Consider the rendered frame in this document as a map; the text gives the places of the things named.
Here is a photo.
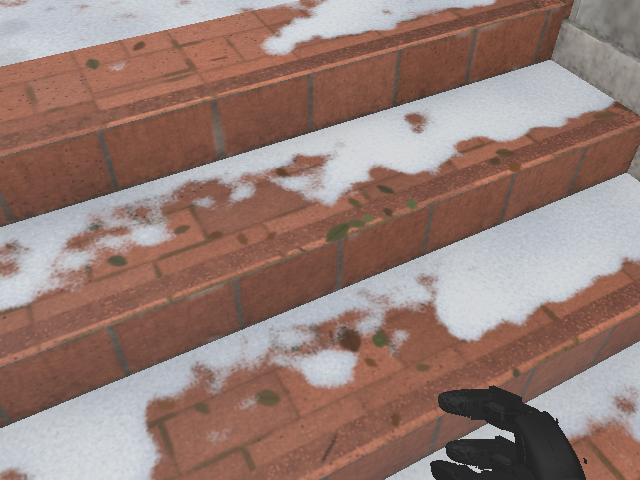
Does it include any robot right hand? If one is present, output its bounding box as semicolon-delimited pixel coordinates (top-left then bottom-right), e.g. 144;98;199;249
430;385;587;480

